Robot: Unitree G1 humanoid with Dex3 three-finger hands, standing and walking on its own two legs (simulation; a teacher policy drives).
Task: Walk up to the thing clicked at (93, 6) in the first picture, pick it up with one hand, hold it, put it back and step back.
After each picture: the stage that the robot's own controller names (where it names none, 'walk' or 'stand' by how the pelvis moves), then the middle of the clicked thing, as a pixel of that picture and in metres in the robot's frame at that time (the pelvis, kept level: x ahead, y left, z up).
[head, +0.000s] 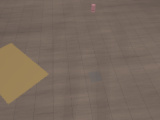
stand; (93, 8) +2.36 -0.19 -0.72
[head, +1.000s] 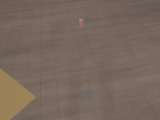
walk; (81, 23) +2.23 +0.15 -0.71
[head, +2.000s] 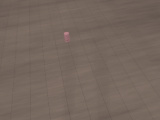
walk; (66, 37) +1.60 +0.29 -0.72
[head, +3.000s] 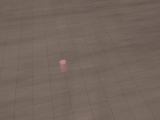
walk; (63, 65) +1.08 +0.25 -0.72
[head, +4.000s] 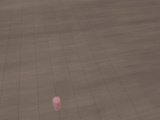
walk; (56, 103) +0.69 +0.21 -0.70
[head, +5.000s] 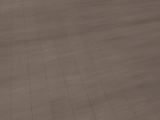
stand; out of the picture +0.43 +0.19 -0.70
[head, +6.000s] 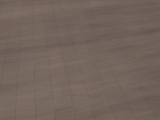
stand; out of the picture +0.39 +0.19 -0.72
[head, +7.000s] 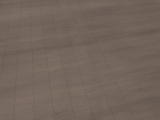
stand; out of the picture +0.37 +0.20 -0.73
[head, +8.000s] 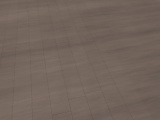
stand; out of the picture +0.36 +0.20 -0.73
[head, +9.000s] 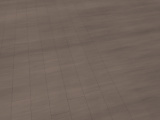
stand; out of the picture +0.36 +0.21 -0.73
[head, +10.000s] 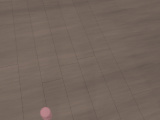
go down; (46, 114) +0.39 +0.21 -0.62
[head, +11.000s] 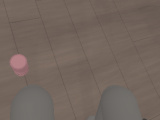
go down; (20, 65) +0.44 +0.25 -0.30
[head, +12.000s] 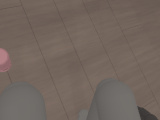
close in; (0, 60) +0.43 +0.27 -0.27
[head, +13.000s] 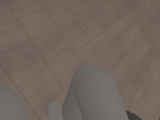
close; out of the picture +0.42 +0.30 -0.22
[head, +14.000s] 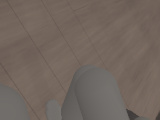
lift; out of the picture +0.40 +0.29 -0.22
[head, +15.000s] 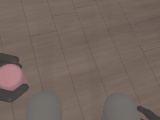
lift; (14, 81) +0.33 +0.24 -0.05
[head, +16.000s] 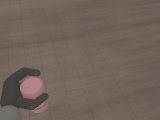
hold; (35, 95) +0.32 +0.16 +0.04
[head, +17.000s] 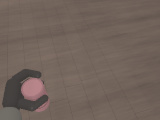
hold; (36, 95) +0.32 +0.17 +0.01
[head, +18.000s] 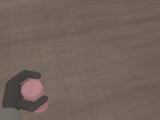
hold; (36, 96) +0.32 +0.17 +0.01
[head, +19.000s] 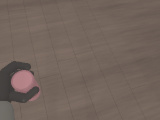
crouch; (27, 86) +0.36 +0.19 -0.05
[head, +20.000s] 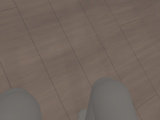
lower; out of the picture +0.46 +0.28 -0.11
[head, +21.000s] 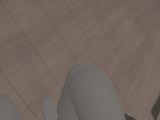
lower; out of the picture +0.42 +0.31 -0.23
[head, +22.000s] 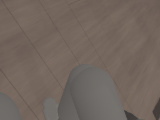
lower; out of the picture +0.42 +0.31 -0.22
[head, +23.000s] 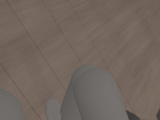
lower; out of the picture +0.41 +0.31 -0.22
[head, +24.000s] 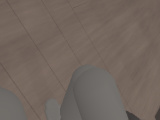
lower; out of the picture +0.41 +0.31 -0.22
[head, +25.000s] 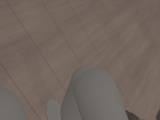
open; out of the picture +0.41 +0.31 -0.23
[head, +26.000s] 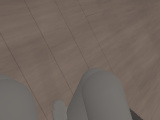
stand; out of the picture +0.41 +0.30 -0.24
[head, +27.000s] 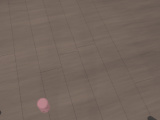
stand; (43, 105) +0.41 +0.21 -0.55
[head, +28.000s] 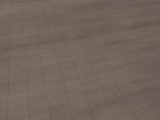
stand; out of the picture +0.39 +0.20 -0.67
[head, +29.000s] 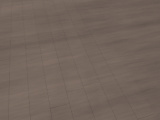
stand; out of the picture +0.38 +0.20 -0.67
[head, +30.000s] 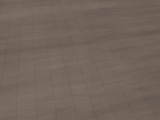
stand; out of the picture +0.39 +0.18 -0.71
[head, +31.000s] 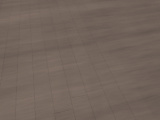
stand; out of the picture +0.39 +0.20 -0.73
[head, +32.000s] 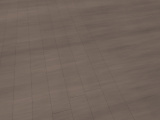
stand; out of the picture +0.36 +0.21 -0.73
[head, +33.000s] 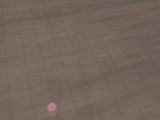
walk; (52, 109) +0.48 +0.18 -0.71
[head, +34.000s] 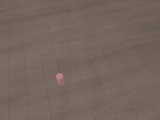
walk; (60, 79) +0.80 +0.25 -0.70
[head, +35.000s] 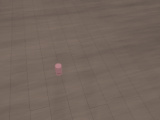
stand; (58, 69) +1.02 +0.21 -0.71
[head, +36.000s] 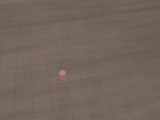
stand; (62, 76) +0.98 +0.20 -0.73
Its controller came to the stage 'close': yes
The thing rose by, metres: 0.71
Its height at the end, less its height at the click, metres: +0.00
